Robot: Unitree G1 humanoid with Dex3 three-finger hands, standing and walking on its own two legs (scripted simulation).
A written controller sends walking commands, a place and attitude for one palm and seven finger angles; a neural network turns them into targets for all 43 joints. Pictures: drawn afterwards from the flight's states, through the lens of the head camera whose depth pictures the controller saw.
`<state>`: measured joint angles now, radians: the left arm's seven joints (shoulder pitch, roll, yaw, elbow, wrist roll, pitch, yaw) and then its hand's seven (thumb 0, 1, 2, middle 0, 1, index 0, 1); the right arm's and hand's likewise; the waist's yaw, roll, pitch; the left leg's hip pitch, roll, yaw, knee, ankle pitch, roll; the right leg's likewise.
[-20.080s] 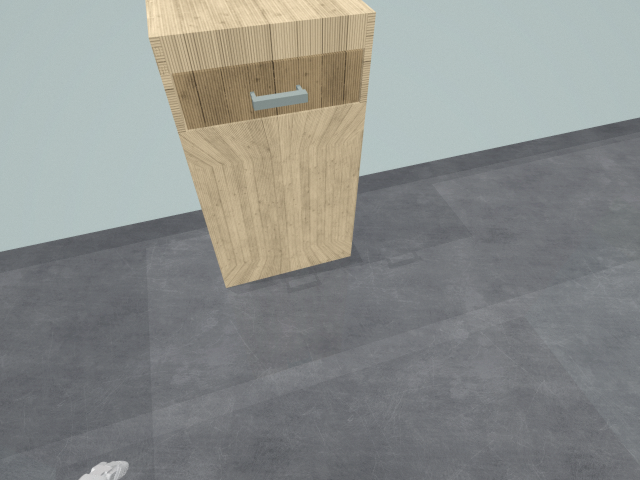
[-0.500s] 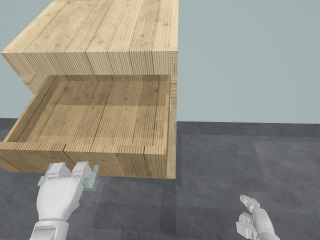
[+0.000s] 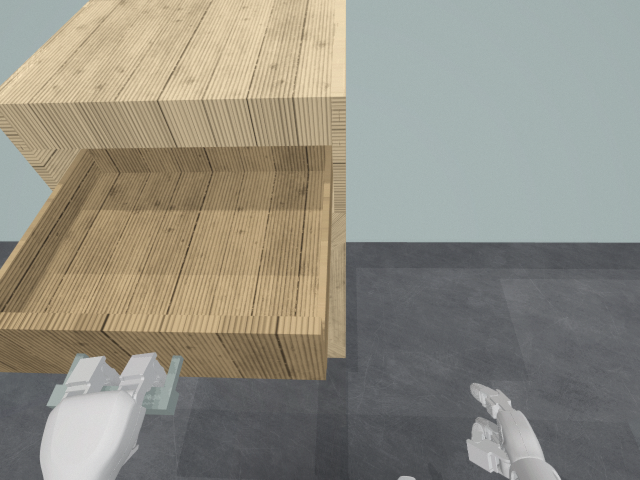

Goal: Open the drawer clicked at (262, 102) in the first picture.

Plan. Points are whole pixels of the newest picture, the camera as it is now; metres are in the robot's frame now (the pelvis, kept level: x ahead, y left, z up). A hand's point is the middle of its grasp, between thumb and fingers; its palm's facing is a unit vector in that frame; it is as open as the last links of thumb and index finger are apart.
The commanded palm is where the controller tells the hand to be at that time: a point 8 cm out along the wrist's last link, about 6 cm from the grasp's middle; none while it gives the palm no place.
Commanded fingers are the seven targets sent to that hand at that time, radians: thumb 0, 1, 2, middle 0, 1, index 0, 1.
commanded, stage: pull the drawer open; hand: left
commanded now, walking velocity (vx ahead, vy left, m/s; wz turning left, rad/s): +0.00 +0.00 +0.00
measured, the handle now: (121, 381) +0.22 +0.26 +0.03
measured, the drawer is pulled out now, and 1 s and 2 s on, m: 0.30 0.30 0.29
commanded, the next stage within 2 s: open the thumb to release the handle in 0.32 s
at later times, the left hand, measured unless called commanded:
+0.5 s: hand (120, 434) +0.16 +0.25 +0.01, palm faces +0.01 -0.03 -1.00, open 5.7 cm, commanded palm +0.14 +0.25 +0.06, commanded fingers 0.00 0.55 0.75 -0.38 -1.31 -0.38 -1.31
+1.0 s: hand (113, 431) +0.17 +0.26 +0.01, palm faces +0.01 -0.06 -1.00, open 13.0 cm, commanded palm +0.14 +0.25 +0.06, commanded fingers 0.00 -0.50 0.30 -0.30 -1.20 -0.30 -1.20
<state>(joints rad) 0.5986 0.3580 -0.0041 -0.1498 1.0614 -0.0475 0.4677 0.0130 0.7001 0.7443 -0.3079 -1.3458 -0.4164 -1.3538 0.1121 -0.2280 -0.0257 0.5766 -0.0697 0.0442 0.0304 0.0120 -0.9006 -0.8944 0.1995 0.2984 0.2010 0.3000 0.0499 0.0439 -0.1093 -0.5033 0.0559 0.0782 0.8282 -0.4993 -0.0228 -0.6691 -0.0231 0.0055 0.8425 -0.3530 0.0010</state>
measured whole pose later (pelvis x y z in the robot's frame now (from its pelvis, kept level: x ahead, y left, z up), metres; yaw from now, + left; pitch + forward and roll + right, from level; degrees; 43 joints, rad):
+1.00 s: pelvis -0.01 +0.00 +0.00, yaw +2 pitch +9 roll +1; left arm 0.41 0.36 0.00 -0.01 1.07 -0.06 0.44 -0.01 -0.36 0.36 -0.32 -1.21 -0.33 -1.22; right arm 0.10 -0.23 -0.03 0.62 -0.07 0.03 -0.04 0.01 -0.90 -0.89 0.20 0.30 0.20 0.30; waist 0.08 0.04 -0.07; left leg -0.49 0.04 0.04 0.80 -0.46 -0.02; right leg -0.63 -0.04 -0.03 0.81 -0.32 0.00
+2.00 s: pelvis -0.01 +0.00 +0.03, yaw +3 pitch +2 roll +0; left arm 0.40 0.44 0.01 -0.25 0.96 0.00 0.23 -0.01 -0.49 0.30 -0.32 -1.20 -0.37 -1.23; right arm 0.08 -0.25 -0.01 0.64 -0.04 0.04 -0.05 0.01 -0.90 -0.89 0.20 0.30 0.20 0.30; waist 0.12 0.09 -0.01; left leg -0.22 0.03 0.04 0.54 -0.35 -0.02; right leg -0.36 -0.04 -0.04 0.56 -0.23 0.01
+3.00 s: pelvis -0.01 +0.00 +0.04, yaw +3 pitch -2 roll +0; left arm 0.40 0.56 0.11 -0.45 0.80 0.05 0.01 -0.01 -0.49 0.30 -0.32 -1.20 -0.32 -1.20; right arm 0.10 -0.30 0.02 0.62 0.00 0.07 -0.03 0.01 -0.90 -0.89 0.20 0.30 0.20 0.30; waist 0.12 0.13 0.03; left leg -0.08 0.04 0.02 0.41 -0.28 -0.03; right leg -0.21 -0.03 -0.06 0.42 -0.17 0.00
